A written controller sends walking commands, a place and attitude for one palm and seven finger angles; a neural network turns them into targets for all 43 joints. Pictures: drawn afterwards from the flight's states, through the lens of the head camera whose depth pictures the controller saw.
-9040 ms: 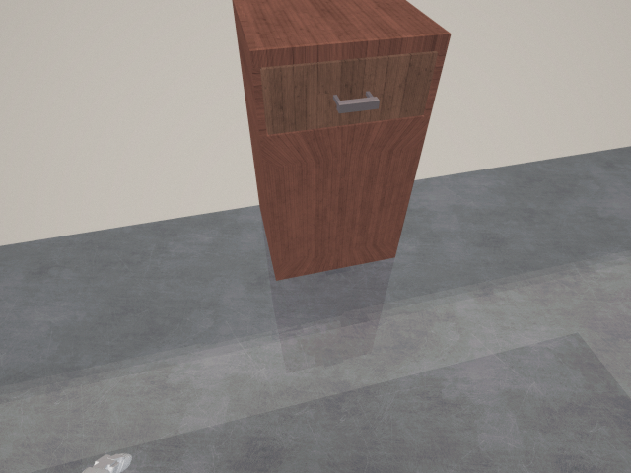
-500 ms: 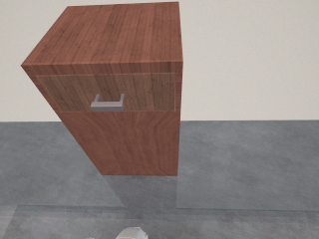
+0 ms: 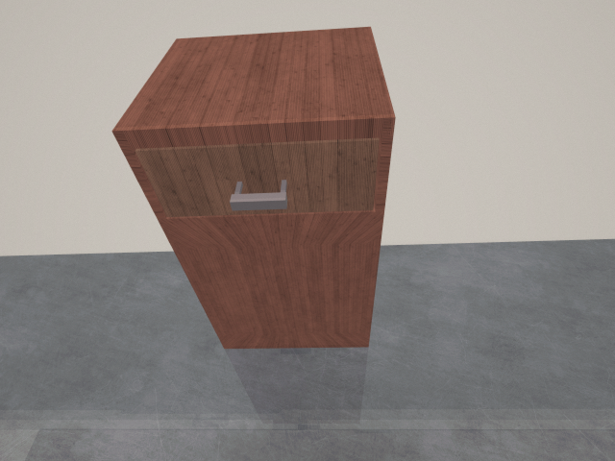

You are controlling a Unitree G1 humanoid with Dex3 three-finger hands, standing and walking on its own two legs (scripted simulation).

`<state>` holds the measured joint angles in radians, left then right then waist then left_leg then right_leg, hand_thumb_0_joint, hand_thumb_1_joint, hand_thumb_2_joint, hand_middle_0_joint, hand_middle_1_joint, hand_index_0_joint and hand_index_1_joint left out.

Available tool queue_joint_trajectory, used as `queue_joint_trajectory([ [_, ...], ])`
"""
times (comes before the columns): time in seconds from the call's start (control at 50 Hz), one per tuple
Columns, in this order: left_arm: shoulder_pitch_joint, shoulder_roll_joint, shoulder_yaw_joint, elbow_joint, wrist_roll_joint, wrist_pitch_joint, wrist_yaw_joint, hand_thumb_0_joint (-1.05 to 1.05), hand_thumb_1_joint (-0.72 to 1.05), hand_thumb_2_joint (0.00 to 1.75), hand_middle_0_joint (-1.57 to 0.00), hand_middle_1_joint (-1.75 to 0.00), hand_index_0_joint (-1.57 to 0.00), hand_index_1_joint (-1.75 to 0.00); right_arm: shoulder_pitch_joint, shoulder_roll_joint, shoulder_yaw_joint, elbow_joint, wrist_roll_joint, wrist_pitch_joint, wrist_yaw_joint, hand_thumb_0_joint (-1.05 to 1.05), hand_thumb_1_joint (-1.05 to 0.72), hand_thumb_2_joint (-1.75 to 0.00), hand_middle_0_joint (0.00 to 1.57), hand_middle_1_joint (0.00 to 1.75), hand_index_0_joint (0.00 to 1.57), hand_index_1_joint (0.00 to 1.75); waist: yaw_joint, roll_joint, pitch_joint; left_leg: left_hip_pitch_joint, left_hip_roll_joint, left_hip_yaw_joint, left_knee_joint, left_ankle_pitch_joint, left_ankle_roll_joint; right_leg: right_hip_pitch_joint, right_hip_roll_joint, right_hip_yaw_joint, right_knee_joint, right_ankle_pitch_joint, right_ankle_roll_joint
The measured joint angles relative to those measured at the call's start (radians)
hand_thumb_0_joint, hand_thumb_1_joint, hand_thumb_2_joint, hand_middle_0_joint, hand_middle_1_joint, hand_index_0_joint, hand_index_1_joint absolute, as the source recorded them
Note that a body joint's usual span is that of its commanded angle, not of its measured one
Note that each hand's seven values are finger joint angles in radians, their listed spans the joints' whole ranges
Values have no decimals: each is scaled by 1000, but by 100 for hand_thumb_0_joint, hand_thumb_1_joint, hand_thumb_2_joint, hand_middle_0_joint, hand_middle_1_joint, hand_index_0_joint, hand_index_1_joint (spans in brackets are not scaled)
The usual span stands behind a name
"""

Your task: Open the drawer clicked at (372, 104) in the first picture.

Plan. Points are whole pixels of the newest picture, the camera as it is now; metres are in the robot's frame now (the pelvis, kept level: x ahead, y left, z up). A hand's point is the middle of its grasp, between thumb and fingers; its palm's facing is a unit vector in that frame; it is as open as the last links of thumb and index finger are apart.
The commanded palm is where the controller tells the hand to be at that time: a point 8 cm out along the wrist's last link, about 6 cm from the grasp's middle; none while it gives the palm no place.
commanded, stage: come to a stop and stand still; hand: left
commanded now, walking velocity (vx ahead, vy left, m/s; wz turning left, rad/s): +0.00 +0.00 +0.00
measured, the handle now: (260, 193) +0.59 +0.14 -0.01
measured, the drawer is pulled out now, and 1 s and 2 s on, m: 0.00 0.00 0.00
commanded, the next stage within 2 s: look again from close up in 0.20 s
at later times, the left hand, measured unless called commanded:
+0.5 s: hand out of the picture +0.03 +0.18 -0.16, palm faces +0.01 -0.98 -0.20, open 7.3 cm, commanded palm none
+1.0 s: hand out of the picture +0.12 +0.17 -0.13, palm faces -0.04 -0.92 -0.39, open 7.3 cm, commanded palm +0.16 +0.20 -0.05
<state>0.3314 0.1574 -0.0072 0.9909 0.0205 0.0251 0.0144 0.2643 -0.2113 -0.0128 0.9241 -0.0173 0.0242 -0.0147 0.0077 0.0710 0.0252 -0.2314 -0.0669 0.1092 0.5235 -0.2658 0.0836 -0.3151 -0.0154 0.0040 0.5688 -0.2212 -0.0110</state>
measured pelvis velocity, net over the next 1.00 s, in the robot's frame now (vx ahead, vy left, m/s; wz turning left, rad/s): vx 0.06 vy -0.02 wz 0.01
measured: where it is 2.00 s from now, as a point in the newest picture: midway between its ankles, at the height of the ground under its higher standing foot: outside the picture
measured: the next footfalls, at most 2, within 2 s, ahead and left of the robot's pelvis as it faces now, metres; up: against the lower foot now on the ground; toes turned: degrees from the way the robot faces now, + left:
none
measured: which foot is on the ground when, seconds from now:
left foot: down 0.00-1.00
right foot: down 0.00-1.00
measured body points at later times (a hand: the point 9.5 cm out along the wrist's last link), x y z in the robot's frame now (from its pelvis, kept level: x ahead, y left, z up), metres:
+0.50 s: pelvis +0.02 +0.01 +0.01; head +0.03 +0.00 +0.46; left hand +0.03 +0.23 -0.14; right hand +0.01 -0.21 -0.15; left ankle +0.02 +0.06 -0.73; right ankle +0.06 -0.12 -0.73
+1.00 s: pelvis +0.06 -0.02 +0.01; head +0.07 -0.03 +0.46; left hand +0.12 +0.22 -0.10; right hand +0.09 -0.25 -0.14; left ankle +0.02 +0.06 -0.73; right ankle +0.06 -0.12 -0.73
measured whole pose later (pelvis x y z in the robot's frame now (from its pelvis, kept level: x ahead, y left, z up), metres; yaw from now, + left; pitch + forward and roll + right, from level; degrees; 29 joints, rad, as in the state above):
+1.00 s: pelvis +0.06 -0.02 +0.01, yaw +0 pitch +0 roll +1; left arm 0.44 0.22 -0.06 0.53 0.13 0.07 0.13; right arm 0.35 -0.18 0.02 0.98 0.03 -0.16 -0.08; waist 0.03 -0.01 0.01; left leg -0.14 -0.05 0.09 0.43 -0.30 0.05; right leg -0.25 0.01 0.00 0.53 -0.29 -0.03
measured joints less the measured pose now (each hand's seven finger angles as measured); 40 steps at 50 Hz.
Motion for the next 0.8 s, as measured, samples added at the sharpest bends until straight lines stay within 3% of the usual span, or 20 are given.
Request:
queue_joint_trajectory([
  [0.12, -2, -8, -7, 30, -4, -2, 0, 1, 91, 90, -20, -30, -20, -30, 74, 13, 17, 67, -3, -14, 2, 0, -92, -90, 20, 30, 20, 30, -18, -37, -3, 20, -6, -3, -69, 41, 11, 20, 1, 4, -67, 32, -1],
  [0.28, -33, -7, -5, 61, -1, -12, 3, 1, 92, 90, -20, -30, -20, -30, 118, 28, 25, 141, -3, -15, -5, 1, -91, -90, 20, 30, 20, 30, -22, -58, -4, 44, -18, -8, -112, 55, 17, 38, -5, 8, -93, 39, -1],
  [0.52, -41, -16, -8, 105, -4, -24, 10, 1, 92, 90, -20, -30, -20, -30, 66, 57, 37, 158, 0, -44, -11, 1, -91, -90, 20, 30, 20, 30, -17, -52, -9, 76, -14, -17, -131, 34, 10, 69, -1, 2, -107, 18, 15],
  [0.8, -43, -24, -12, 135, -6, -30, 15, 2, 93, 90, -20, -30, -20, -30, 15, 50, 37, 182, 4, -58, -24, 1, -91, -90, 20, 30, 20, 30, -7, -58, 0, 120, 8, -27, -126, -8, -15, 112, 21, -7, -101, -27, -6],
])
